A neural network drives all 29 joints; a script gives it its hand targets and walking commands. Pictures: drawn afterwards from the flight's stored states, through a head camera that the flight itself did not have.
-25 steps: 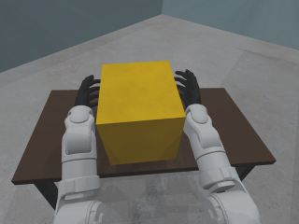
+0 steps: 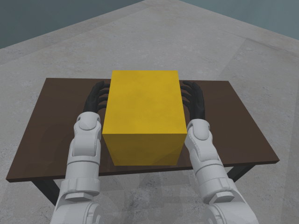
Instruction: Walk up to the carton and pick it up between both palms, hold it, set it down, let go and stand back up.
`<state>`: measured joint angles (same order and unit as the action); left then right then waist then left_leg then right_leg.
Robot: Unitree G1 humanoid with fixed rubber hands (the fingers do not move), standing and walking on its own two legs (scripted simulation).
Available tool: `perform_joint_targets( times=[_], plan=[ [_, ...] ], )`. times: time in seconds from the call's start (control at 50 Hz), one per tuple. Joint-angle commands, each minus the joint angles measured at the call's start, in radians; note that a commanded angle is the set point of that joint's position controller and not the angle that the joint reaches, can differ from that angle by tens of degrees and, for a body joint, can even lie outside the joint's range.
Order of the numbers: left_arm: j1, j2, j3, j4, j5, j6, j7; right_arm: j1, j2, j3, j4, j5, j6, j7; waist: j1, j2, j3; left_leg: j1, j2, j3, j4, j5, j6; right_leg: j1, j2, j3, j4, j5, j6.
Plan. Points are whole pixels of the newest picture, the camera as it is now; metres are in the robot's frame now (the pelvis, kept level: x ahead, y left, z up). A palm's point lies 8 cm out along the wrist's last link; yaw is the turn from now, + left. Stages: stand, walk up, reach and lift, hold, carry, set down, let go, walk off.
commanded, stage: set down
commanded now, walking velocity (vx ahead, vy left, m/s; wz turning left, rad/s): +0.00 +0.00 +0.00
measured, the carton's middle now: (145, 119) +0.38 -0.01 +0.08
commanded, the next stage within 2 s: none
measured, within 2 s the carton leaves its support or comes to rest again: neither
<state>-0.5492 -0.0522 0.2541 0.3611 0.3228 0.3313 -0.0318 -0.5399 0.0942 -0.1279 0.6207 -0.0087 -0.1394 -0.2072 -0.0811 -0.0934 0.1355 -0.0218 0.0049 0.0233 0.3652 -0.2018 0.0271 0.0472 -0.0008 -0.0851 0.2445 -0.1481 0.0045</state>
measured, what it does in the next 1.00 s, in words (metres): stands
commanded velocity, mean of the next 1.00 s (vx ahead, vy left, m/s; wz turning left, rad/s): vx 0.00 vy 0.00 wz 0.00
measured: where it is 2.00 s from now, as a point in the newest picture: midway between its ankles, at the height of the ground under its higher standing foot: outside the picture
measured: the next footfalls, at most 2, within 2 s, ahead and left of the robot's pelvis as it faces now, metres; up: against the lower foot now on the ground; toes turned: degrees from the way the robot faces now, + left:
none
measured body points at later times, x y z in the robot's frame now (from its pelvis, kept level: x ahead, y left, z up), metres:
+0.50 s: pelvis +0.00 +0.02 +0.00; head +0.00 +0.06 +0.45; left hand +0.42 +0.12 +0.10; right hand +0.37 -0.15 +0.11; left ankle +0.01 +0.10 -0.75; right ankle +0.00 -0.12 -0.75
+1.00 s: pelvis +0.01 +0.01 +0.00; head +0.04 +0.05 +0.45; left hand +0.44 +0.11 +0.06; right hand +0.38 -0.15 +0.08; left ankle +0.01 +0.10 -0.75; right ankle +0.00 -0.12 -0.75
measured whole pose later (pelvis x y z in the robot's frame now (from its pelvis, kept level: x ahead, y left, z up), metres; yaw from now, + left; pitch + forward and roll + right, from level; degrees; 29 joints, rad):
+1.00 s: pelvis +0.01 +0.01 +0.00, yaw -1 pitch +3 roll -2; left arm -0.77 0.04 0.31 1.01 0.30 -0.02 -0.02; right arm -0.63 0.17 -0.41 0.90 -0.25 -0.30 -0.22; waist -0.10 -0.05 0.00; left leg -0.22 0.00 0.05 0.36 -0.19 0.05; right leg -0.14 -0.01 -0.07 0.20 -0.11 0.02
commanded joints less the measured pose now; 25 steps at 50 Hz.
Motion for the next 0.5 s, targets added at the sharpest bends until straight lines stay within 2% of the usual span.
perform_joint_targets(
  times=[0.0,0.04,0.18,0.2,0.3,0.32,0.34,0.36,0.42,0.44,0.48],
  plan=[
    [-0.673,-0.587,-0.487,-0.093,-0.091,-0.093,-0.114,-0.697,0.502,0.426,-0.219,-0.017,-0.077,0.098,-0.018,0.138,-0.624,0.151,-0.004,0.027,0.012,0.457,-0.071,0.106,0.032,-0.036,0.044,0.423,0.034],
    [-0.664,-0.590,-0.474,-0.070,-0.092,-0.095,-0.115,-0.680,0.503,0.427,-0.214,-0.012,-0.067,0.098,-0.022,0.138,-0.626,0.149,-0.010,0.029,0.014,0.461,-0.072,0.116,0.027,-0.030,0.045,0.459,0.032],
    [-0.705,-0.586,-0.417,0.034,-0.078,-0.126,-0.128,-0.674,0.500,0.354,-0.113,-0.051,-0.054,0.111,-0.040,0.141,-0.550,0.137,-0.003,0.026,-0.022,0.390,-0.071,0.056,0.031,-0.036,0.006,0.337,0.024],
    [-0.703,-0.588,-0.412,0.040,-0.073,-0.133,-0.129,-0.683,0.499,0.352,-0.122,-0.059,-0.058,0.111,-0.025,0.133,-0.566,0.147,-0.004,0.027,-0.025,0.392,-0.071,0.053,0.031,-0.040,0.012,0.324,0.027],
    [-0.786,-0.598,-0.379,0.117,-0.078,-0.177,-0.122,-0.712,0.504,0.274,-0.045,-0.101,-0.075,0.126,-0.032,0.142,-0.586,0.139,0.007,0.030,-0.036,0.350,-0.074,0.013,0.035,-0.041,-0.009,0.234,0.016],
    [-0.785,-0.604,-0.378,0.132,-0.086,-0.188,-0.118,-0.727,0.508,0.266,-0.047,-0.116,-0.080,0.129,-0.022,0.125,-0.599,0.134,0.011,0.028,-0.044,0.344,-0.069,0.011,0.037,-0.041,-0.009,0.213,0.012],
    [-0.800,-0.607,-0.370,0.142,-0.079,-0.199,-0.118,-0.727,0.517,0.253,-0.044,-0.128,-0.084,0.130,-0.023,0.127,-0.607,0.136,0.006,0.035,-0.042,0.336,-0.069,0.005,0.034,-0.044,-0.003,0.226,0.016],
    [-0.807,-0.608,-0.370,0.162,-0.088,-0.208,-0.119,-0.736,0.515,0.233,-0.040,-0.133,-0.091,0.131,-0.037,0.138,-0.609,0.135,0.010,0.029,-0.039,0.327,-0.072,-0.003,0.032,-0.041,-0.009,0.217,0.012],
    [-0.842,-0.601,-0.340,0.223,-0.083,-0.232,-0.115,-0.757,0.520,0.202,0.004,-0.158,-0.100,0.132,-0.028,0.126,-0.611,0.101,0.013,0.033,-0.052,0.299,-0.065,0.002,0.030,-0.035,-0.014,0.201,0.010],
    [-0.846,-0.606,-0.337,0.256,-0.088,-0.239,-0.114,-0.756,0.524,0.187,0.024,-0.173,-0.102,0.133,-0.037,0.133,-0.608,0.089,0.019,0.031,-0.055,0.288,-0.064,0.006,0.032,-0.035,-0.012,0.194,0.006],
    [-0.867,-0.611,-0.320,0.299,-0.081,-0.261,-0.114,-0.771,0.528,0.156,0.059,-0.193,-0.111,0.138,-0.033,0.138,-0.608,0.075,0.020,0.035,-0.059,0.272,-0.069,0.003,0.034,-0.038,-0.008,0.177,0.003]
  ],
)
